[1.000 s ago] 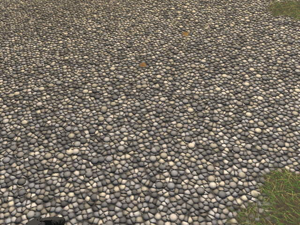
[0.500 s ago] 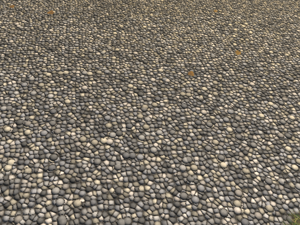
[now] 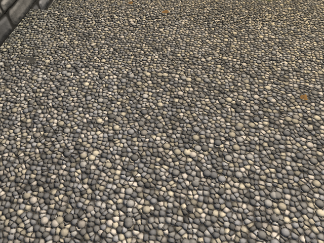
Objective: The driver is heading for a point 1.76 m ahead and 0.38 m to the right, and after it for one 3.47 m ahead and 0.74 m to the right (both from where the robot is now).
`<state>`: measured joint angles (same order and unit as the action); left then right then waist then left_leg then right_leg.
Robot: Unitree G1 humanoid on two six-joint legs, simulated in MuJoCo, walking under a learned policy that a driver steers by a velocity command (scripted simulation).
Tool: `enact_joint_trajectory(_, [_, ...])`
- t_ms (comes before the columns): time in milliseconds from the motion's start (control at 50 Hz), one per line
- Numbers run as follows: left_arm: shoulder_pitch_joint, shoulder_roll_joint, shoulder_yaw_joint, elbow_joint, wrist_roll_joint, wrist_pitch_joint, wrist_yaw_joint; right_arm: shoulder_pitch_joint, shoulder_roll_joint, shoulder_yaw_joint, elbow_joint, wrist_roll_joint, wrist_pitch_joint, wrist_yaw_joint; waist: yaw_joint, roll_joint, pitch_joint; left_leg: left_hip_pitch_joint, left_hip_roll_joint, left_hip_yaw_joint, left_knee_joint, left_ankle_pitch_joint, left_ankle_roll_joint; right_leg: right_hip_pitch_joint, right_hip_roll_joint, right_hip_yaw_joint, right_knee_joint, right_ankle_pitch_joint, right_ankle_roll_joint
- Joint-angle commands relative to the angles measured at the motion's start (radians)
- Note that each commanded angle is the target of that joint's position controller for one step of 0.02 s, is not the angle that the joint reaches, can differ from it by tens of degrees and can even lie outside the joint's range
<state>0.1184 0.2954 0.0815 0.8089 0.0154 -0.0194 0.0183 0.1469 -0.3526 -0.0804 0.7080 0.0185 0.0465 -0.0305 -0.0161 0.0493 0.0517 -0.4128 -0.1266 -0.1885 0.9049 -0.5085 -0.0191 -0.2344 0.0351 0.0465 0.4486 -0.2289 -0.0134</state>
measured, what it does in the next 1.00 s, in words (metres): walks ahead: left foot, then right foot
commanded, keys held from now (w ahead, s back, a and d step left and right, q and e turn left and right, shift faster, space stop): no key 0.42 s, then w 0.02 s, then w+e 0.56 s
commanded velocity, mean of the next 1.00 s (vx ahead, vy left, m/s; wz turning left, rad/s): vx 0.18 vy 0.00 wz -0.08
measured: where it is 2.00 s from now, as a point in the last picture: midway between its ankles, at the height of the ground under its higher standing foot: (235, 183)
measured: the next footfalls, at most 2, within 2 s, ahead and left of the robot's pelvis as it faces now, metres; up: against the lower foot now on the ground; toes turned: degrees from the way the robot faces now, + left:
left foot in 0.30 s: +0.03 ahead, +0.15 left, +0.00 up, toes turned +2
right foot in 0.82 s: +0.18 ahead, -0.13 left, +0.00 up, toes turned -8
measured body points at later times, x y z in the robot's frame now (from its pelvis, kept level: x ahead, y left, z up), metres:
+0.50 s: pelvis +0.01 +0.04 +0.00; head +0.02 +0.06 +0.45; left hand +0.08 +0.33 -0.13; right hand +0.18 -0.20 -0.10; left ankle -0.01 +0.15 -0.74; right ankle +0.00 -0.11 -0.74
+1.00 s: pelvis +0.17 -0.06 +0.01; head +0.19 -0.09 +0.46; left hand +0.26 +0.21 -0.10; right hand +0.28 -0.35 -0.10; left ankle +0.21 +0.11 -0.66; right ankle +0.14 -0.12 -0.74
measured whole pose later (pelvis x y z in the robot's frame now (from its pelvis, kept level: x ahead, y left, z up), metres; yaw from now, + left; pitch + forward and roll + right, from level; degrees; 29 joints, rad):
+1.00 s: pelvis +0.17 -0.06 +0.01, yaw -11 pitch +0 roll +2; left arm 0.32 0.27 0.03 0.86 -0.01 -0.07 -0.03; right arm 0.17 -0.31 -0.06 0.73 0.00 -0.10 0.00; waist 0.04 0.03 0.04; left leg -0.52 0.06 -0.03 1.02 -0.24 0.01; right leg -0.18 0.06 0.03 0.40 -0.23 -0.09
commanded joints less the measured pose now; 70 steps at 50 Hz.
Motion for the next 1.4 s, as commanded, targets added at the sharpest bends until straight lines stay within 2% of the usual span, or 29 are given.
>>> enact_joint_trajectory(20, [-0.084,0.111,0.014,-0.083,-0.016,-0.009,0.010,0.078,-0.143,-0.053,-0.025,-0.008,0.005,-0.008,-0.022,-0.170,-0.064,-0.146,0.069,0.016,0.284,0.020,-0.057,0.116,-0.293,0.236,-0.133,0.298,-0.190])
enact_joint_trajectory(160, [-0.017,0.159,0.012,-0.040,-0.016,0.011,0.012,-0.008,-0.039,-0.002,-0.072,-0.009,-0.004,0.002,0.043,-0.217,-0.099,-0.023,0.120,0.119,-0.057,0.058,-0.083,0.188,-0.271,0.118,-0.116,0.435,-0.219])
enact_joint_trajectory(260, [-0.018,0.171,0.005,-0.012,-0.039,0.021,-0.004,0.069,-0.044,-0.001,-0.030,-0.009,-0.006,0.013,0.007,-0.209,-0.096,0.239,0.103,0.209,-0.495,0.304,-0.032,0.105,-0.255,0.096,-0.052,0.431,-0.176])
enact_joint_trajectory(280, [0.025,0.146,-0.006,0.008,-0.041,0.015,-0.006,0.073,-0.064,-0.005,-0.029,-0.013,-0.006,0.013,0.004,-0.177,-0.093,0.334,0.119,0.175,-0.604,0.422,-0.001,0.052,-0.233,0.082,-0.034,0.360,-0.121])
enact_joint_trajectory(320, [0.088,0.048,-0.039,0.005,0.009,-0.008,-0.017,0.025,-0.144,-0.009,-0.048,-0.036,-0.001,0.001,0.083,0.144,-0.154,0.408,0.369,-0.084,-0.534,0.758,0.149,-0.067,-0.094,-0.052,0.059,-0.095,0.035])
enact_joint_trajectory(340, [0.029,0.086,-0.035,0.006,0.009,-0.005,-0.010,-0.011,-0.065,0.011,-0.057,-0.041,-0.012,0.014,0.043,0.094,-0.142,0.320,0.365,-0.088,-0.548,0.630,0.203,0.004,-0.101,-0.032,0.038,-0.113,0.064])
enact_joint_trajectory(360, [0.008,0.103,-0.032,0.006,0.004,-0.003,-0.009,-0.030,-0.040,0.020,-0.047,-0.044,-0.023,0.022,0.047,0.075,-0.117,0.302,0.311,-0.049,-0.551,0.512,0.170,0.022,-0.099,-0.034,0.007,-0.024,0.068])
enact_joint_trajectory(460, [0.033,0.111,-0.032,0.057,-0.011,0.007,0.000,0.037,-0.061,0.017,0.004,-0.032,-0.043,0.017,0.013,0.076,-0.077,0.296,0.233,-0.007,-0.577,0.219,0.107,0.006,-0.066,-0.075,0.030,-0.021,0.072])
enact_joint_trajectory(500, [-0.019,0.108,-0.034,0.042,-0.032,0.000,-0.003,0.099,-0.122,-0.005,0.018,-0.023,-0.037,0.007,-0.041,0.124,-0.005,0.310,0.323,-0.137,-0.678,-0.140,0.176,-0.169,-0.034,-0.113,0.178,-0.175,0.049])
enact_joint_trajectory(540, [-0.078,0.127,-0.025,0.011,-0.054,-0.015,-0.012,0.161,-0.133,-0.014,0.034,-0.030,-0.057,-0.002,-0.077,0.156,0.074,0.334,0.449,-0.283,-0.765,-0.196,0.249,-0.368,-0.090,-0.028,0.422,-0.323,0.001])
enact_joint_trajectory(620, [-0.033,0.115,-0.014,0.033,-0.056,-0.038,-0.034,0.100,-0.070,-0.010,0.026,-0.008,-0.102,-0.007,-0.026,0.048,0.057,0.446,0.449,-0.134,-0.794,0.029,0.230,-0.480,-0.155,0.029,0.465,-0.216,-0.037])
enact_joint_trajectory(700, [-0.025,0.075,-0.037,0.033,-0.043,-0.034,-0.066,0.050,-0.113,-0.032,0.013,-0.009,-0.110,0.011,-0.008,0.042,0.002,0.314,0.375,0.104,-0.772,0.216,0.192,-0.233,-0.140,-0.069,0.290,-0.072,-0.008])
enact_joint_trajectory(760, [0.043,0.098,-0.032,0.039,-0.041,-0.022,-0.068,0.057,-0.126,-0.040,0.024,0.013,-0.107,0.023,0.032,0.031,0.001,0.220,0.379,0.174,-0.692,0.140,0.172,-0.071,-0.091,-0.135,0.195,0.013,-0.017])
enact_joint_trajectory(800, [0.196,0.149,0.002,0.076,-0.049,-0.014,-0.058,0.070,-0.087,-0.025,0.024,-0.001,-0.107,0.025,0.106,-0.021,-0.043,0.117,0.336,0.255,-0.453,0.260,0.124,0.138,-0.026,-0.162,0.175,-0.041,-0.061])
enact_joint_trajectory(820, [0.333,0.235,0.038,0.101,-0.059,-0.015,-0.045,0.062,-0.026,-0.003,0.002,-0.024,-0.111,0.024,0.162,-0.192,-0.085,0.000,0.255,0.352,-0.096,0.300,0.052,0.276,-0.114,0.036,0.058,-0.126,-0.126])
enact_joint_trajectory(840, [0.371,0.365,0.053,0.077,-0.043,-0.032,-0.046,0.049,0.055,0.024,-0.085,-0.032,-0.129,0.021,0.121,-0.441,-0.152,-0.323,0.062,0.266,0.264,-0.093,-0.014,0.416,-0.360,0.715,-0.215,-0.428,-0.327])
enact_joint_trajectory(860, [0.320,0.288,0.030,0.049,-0.031,-0.055,-0.056,0.028,-0.032,0.008,-0.074,0.020,-0.153,0.025,0.128,-0.263,-0.147,-0.417,0.108,0.098,0.374,-0.061,0.013,0.409,-0.414,0.832,-0.326,-0.572,-0.349])
enact_joint_trajectory(880, [0.267,0.229,0.015,0.031,-0.028,-0.070,-0.058,-0.006,-0.084,-0.002,-0.081,0.042,-0.168,0.032,0.111,-0.207,-0.061,-0.465,0.161,0.099,0.371,0.034,0.049,0.351,-0.400,0.722,-0.304,-0.523,-0.314])
enact_joint_trajectory(920, [0.179,0.165,-0.003,-0.001,-0.027,-0.073,-0.055,0.007,-0.088,-0.009,-0.053,-0.009,-0.180,0.024,0.062,-0.103,-0.014,-0.370,0.229,0.098,0.231,0.195,0.061,0.226,-0.307,0.492,-0.261,-0.252,-0.244])
enact_joint_trajectory(980, [0.177,0.154,-0.009,-0.021,-0.021,-0.069,-0.036,-0.001,-0.068,-0.014,-0.049,-0.028,-0.163,0.032,0.039,-0.128,-0.016,-0.272,0.219,0.121,0.084,0.331,0.026,0.168,-0.226,0.324,-0.287,0.018,-0.223])
enact_joint_trajectory(1080, [0.245,0.161,-0.001,-0.012,-0.032,-0.058,-0.002,-0.147,-0.007,0.001,-0.101,-0.023,-0.154,0.035,0.066,-0.121,0.008,-0.248,0.157,0.146,-0.222,0.557,-0.035,0.128,-0.156,0.195,-0.272,0.251,-0.186])
enact_joint_trajectory(1180, [0.334,0.154,0.006,0.005,-0.043,-0.042,0.012,-0.303,0.008,0.012,-0.153,-0.010,-0.173,0.065,0.119,-0.130,0.030,-0.209,0.120,0.144,-0.407,0.636,-0.026,0.162,-0.172,0.248,-0.223,0.237,-0.174])
enact_joint_trajectory(1260, [0.328,0.164,0.020,-0.003,-0.041,-0.022,0.025,-0.280,-0.029,0.002,-0.155,-0.007,-0.188,0.072,0.083,-0.159,0.019,-0.135,0.112,0.130,-0.458,0.553,0.014,0.243,-0.216,0.312,-0.130,0.369,-0.156])
enact_joint_trajectory(1300, [0.295,0.166,0.024,-0.025,-0.033,-0.015,0.019,-0.103,-0.086,-0.025,-0.116,-0.009,-0.192,0.057,-0.005,-0.183,-0.101,0.115,0.086,0.171,-0.472,0.501,0.064,0.240,-0.170,0.291,0.049,0.653,-0.121])
enact_joint_trajectory(1320, [0.256,0.145,0.013,-0.055,-0.025,-0.013,0.011,0.062,-0.117,-0.037,-0.093,-0.020,-0.191,0.047,-0.095,-0.175,-0.247,0.399,0.171,0.108,-0.435,0.502,0.120,0.130,-0.120,0.272,0.262,0.609,-0.092])
enact_joint_trajectory(1340, [0.352,0.051,-0.012,-0.076,-0.014,-0.018,0.006,0.202,-0.187,-0.054,-0.077,-0.037,-0.182,0.038,-0.081,0.029,-0.434,0.801,0.414,-0.212,-0.399,0.384,0.232,-0.175,0.007,0.196,0.614,0.207,-0.036])
enact_joint_trajectory(1360, [0.436,0.040,-0.030,-0.085,-0.042,-0.026,0.002,0.214,-0.142,-0.041,-0.059,-0.027,-0.177,0.049,-0.040,0.298,-0.537,0.931,0.568,-0.600,-0.535,0.192,0.314,-0.401,0.059,0.164,0.843,-0.362,-0.008])
enact_joint_trajectory(1380, [0.367,0.142,-0.004,-0.072,-0.061,-0.027,0.001,0.171,-0.057,-0.020,-0.065,-0.015,-0.169,0.046,-0.060,0.154,-0.369,0.793,0.523,-0.523,-0.587,0.056,0.272,-0.478,-0.019,0.174,0.911,-0.297,-0.003])
enact_joint_trajectory(1400, [0.263,0.167,0.000,-0.092,-0.060,-0.028,0.000,0.123,-0.030,-0.012,-0.061,-0.014,-0.160,0.042,-0.065,0.046,-0.220,0.626,0.475,-0.356,-0.609,0.104,0.238,-0.479,-0.056,0.122,0.893,-0.212,0.000])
